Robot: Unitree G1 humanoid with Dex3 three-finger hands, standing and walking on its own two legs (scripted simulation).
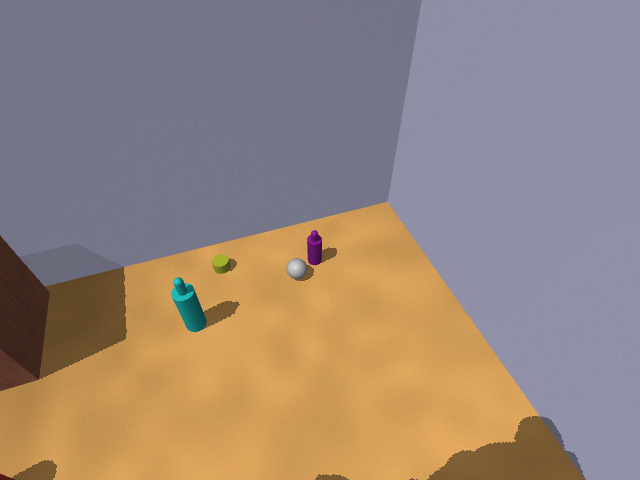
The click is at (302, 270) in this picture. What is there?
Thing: free ball
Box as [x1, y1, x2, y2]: [287, 258, 306, 278]
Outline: 295,258 289,261 287,264 287,272 291,277 299,278 303,276 306,272 306,265 301,259
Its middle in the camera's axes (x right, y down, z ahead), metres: -0.09 +0.09 +1.56
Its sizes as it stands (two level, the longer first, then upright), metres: 0.082 0.082 0.082
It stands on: the floor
